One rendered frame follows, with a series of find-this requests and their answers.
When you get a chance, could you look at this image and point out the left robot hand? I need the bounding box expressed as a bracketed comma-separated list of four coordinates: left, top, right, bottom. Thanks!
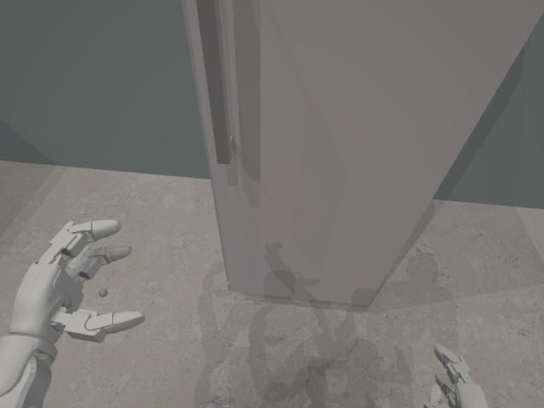
[8, 220, 145, 344]

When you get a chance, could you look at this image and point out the robot left forearm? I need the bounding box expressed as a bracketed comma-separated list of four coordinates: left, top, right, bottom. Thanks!
[0, 333, 58, 408]

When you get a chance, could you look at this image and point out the right robot hand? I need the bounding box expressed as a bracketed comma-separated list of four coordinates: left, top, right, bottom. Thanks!
[424, 343, 490, 408]

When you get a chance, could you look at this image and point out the handle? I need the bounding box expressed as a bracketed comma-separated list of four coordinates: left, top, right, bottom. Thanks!
[196, 0, 233, 165]

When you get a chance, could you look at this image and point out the fridge door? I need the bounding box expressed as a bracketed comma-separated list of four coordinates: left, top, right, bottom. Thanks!
[185, 0, 544, 305]

